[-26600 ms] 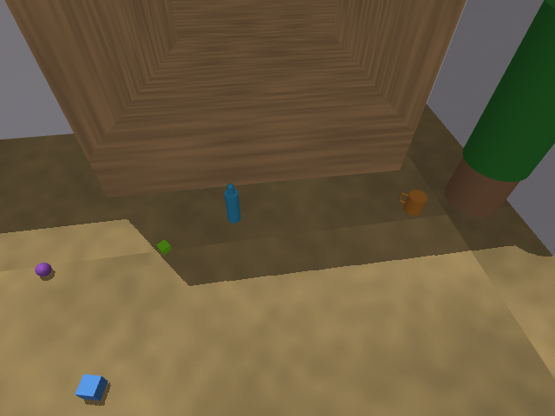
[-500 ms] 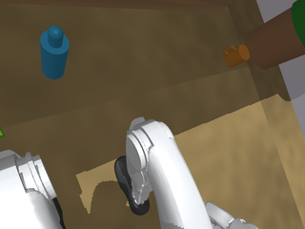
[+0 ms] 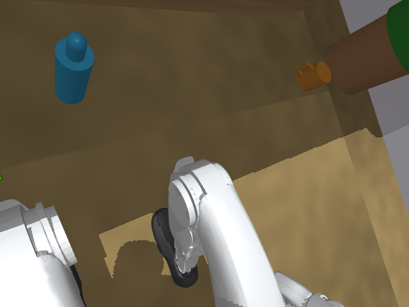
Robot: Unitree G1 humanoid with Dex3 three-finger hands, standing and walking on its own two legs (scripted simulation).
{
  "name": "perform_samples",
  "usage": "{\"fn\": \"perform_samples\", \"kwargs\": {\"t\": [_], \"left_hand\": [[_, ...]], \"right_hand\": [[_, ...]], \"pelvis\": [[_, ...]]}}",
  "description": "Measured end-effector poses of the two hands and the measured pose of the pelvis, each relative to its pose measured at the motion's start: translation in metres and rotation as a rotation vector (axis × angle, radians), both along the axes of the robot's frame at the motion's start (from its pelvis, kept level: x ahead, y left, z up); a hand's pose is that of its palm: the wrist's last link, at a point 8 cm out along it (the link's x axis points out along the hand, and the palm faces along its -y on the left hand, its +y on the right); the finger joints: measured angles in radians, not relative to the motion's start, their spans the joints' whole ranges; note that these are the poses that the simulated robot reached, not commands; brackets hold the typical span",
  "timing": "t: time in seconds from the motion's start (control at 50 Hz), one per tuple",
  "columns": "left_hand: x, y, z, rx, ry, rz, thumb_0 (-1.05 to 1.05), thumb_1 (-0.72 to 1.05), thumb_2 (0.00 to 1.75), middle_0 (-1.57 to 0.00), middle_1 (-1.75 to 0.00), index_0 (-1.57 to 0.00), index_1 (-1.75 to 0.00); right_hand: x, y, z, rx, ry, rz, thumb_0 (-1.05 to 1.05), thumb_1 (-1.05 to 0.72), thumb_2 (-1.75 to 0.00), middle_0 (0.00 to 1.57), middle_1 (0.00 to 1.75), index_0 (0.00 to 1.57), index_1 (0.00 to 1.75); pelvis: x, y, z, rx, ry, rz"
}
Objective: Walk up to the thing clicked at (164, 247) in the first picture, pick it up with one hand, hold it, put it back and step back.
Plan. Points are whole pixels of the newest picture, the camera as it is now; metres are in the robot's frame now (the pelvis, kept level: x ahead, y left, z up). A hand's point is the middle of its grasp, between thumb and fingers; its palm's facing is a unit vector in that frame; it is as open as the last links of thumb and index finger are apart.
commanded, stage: withdraw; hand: left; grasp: from above
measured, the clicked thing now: out of the picture +0.38 +0.26 -0.28
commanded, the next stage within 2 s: home in 1.06 s
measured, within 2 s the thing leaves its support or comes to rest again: neither
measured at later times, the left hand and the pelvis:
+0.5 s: hand out of the picture +0.37 +0.41 -0.13, palm faces -0.21 -0.24 -0.95, open 14.2 cm; pelvis +0.01 +0.00 +0.02, yaw +3 degrees
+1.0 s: hand out of the picture +0.33 +0.38 -0.14, palm faces -0.44 -0.16 -0.88, open 13.5 cm; pelvis +0.00 -0.01 +0.02, yaw +6 degrees
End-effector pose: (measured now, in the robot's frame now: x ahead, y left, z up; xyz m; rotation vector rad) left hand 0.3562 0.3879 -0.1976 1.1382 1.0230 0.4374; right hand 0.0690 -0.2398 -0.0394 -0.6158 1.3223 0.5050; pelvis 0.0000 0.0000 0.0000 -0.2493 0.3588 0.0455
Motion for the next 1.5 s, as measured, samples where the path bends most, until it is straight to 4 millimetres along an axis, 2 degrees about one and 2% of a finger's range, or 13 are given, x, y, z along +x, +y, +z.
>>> {"fn": "perform_samples", "kwargs": {"t": [0.3, 0.36, 0.42, 0.52, 0.62, 0.72, 0.82, 0.94, 1.08, 1.18, 1.3, 1.4, 1.5], "left_hand": [[0.002, 0.007, 0.014, 0.000, -0.035, -0.005, 0.00, -0.58, 1.05, -0.09, -0.86, -0.05, -0.91], [0.012, 0.010, 0.037, 0.018, -0.124, -0.055, 0.00, -0.56, 1.04, -0.09, -0.87, -0.06, -0.90], [0.016, 0.013, 0.075, 0.067, -0.168, -0.159, 0.00, -0.52, 1.01, -0.09, -0.89, -0.07, -0.91], [0.008, 0.021, 0.133, 0.122, -0.041, -0.276, 0.00, -0.47, 0.96, -0.07, -0.93, -0.08, -0.92], [0.000, 0.015, 0.163, 0.074, 0.091, -0.382, 0.00, -0.46, 0.95, -0.06, -0.95, -0.09, -0.93], [-0.005, 0.000, 0.167, -0.032, 0.112, -0.521, 0.00, -0.44, 0.93, -0.08, -0.95, -0.11, -0.92], [-0.015, -0.008, 0.155, -0.073, 0.109, -0.671, 0.00, -0.40, 0.91, -0.12, -0.92, -0.14, -0.90], [-0.023, -0.007, 0.126, -0.062, 0.077, -0.779, 0.00, -0.37, 0.88, -0.14, -0.89, -0.17, -0.87], [-0.007, 0.005, 0.113, 0.055, -0.076, -0.731, 0.00, -0.34, 0.85, -0.15, -0.87, -0.19, -0.83], [0.005, 0.023, 0.127, 0.136, -0.100, -0.598, 0.00, -0.28, 0.82, -0.20, -0.81, -0.23, -0.77], [0.003, 0.030, 0.143, 0.103, 0.034, -0.511, 0.00, -0.21, 0.79, -0.22, -0.75, -0.25, -0.72], [-0.009, 0.014, 0.158, -0.006, 0.050, -0.498, 0.00, -0.06, 0.86, -0.23, -0.69, -0.24, -0.68], [-0.029, -0.008, 0.201, -0.113, -0.115, -0.460, 0.00, 0.21, 0.86, -0.22, -0.54, -0.23, -0.54]], "right_hand": [[-0.005, -0.003, -0.002, 0.009, 0.002, -0.030, 0.00, -0.89, -0.89, 0.20, 0.30, 0.19, 0.30], [-0.002, -0.003, -0.004, 0.020, -0.001, -0.063, 0.00, -0.89, -0.89, 0.20, 0.30, 0.20, 0.30], [0.011, -0.003, -0.010, 0.043, -0.031, -0.111, 0.00, -0.89, -0.89, 0.21, 0.30, 0.20, 0.30], [0.049, -0.006, -0.020, 0.089, -0.140, -0.185, 0.00, -0.89, -0.89, 0.21, 0.30, 0.20, 0.30], [0.081, -0.006, -0.018, 0.122, -0.242, -0.186, 0.00, -0.89, -0.89, 0.20, 0.30, 0.19, 0.30], [0.091, -0.011, -0.013, 0.078, -0.260, -0.178, 0.00, -0.90, -0.89, 0.20, 0.30, 0.19, 0.30], [0.089, -0.023, -0.013, -0.023, -0.226, -0.186, 0.00, -0.89, -0.89, 0.20, 0.30, 0.20, 0.30], [0.081, -0.031, -0.020, -0.137, -0.167, -0.176, 0.00, -0.89, -0.89, 0.20, 0.30, 0.20, 0.30], [0.074, -0.027, -0.031, -0.189, -0.137, -0.175, 0.00, -0.89, -0.89, 0.21, 0.30, 0.20, 0.30], [0.071, -0.019, -0.037, -0.162, -0.148, -0.214, 0.00, -0.89, -0.89, 0.21, 0.30, 0.20, 0.30], [0.064, -0.011, -0.035, -0.104, -0.122, -0.278, 0.00, -0.89, -0.88, 0.21, 0.30, 0.20, 0.30], [0.058, -0.011, -0.022, -0.084, -0.079, -0.314, 0.00, -0.89, -0.89, 0.21, 0.30, 0.20, 0.30], [0.070, -0.013, 0.002, -0.080, -0.104, -0.347, 0.00, -0.90, -0.89, 0.21, 0.30, 0.20, 0.30]], "pelvis": [[-0.001, -0.001, 0.002, 0.009, 0.006, 0.005], [0.002, -0.003, 0.005, 0.014, 0.032, 0.007], [0.006, -0.004, 0.010, 0.019, 0.076, 0.014], [0.007, -0.003, 0.022, 0.046, 0.125, 0.034], [0.000, -0.007, 0.036, 0.083, 0.116, 0.053], [-0.004, -0.012, 0.044, 0.100, 0.115, 0.068], [-0.003, -0.014, 0.042, 0.102, 0.125, 0.071], [-0.003, -0.014, 0.030, 0.095, 0.118, 0.068], [-0.001, -0.010, 0.013, 0.083, 0.112, 0.067], [0.003, -0.009, 0.012, 0.078, 0.141, 0.066], [0.006, -0.007, 0.029, 0.076, 0.190, 0.067], [0.009, -0.008, 0.051, 0.085, 0.216, 0.077], [0.011, -0.009, 0.077, 0.094, 0.232, 0.089]]}}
